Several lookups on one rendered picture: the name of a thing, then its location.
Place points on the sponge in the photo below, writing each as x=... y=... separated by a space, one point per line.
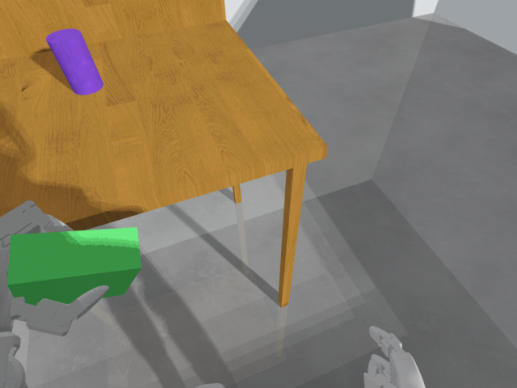
x=62 y=266

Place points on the robot left forearm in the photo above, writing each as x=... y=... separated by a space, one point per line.
x=12 y=374

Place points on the left robot hand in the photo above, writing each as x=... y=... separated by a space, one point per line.
x=47 y=316

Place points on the right robot hand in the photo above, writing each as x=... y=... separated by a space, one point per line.
x=400 y=372

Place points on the table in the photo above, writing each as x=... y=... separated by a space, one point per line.
x=185 y=109

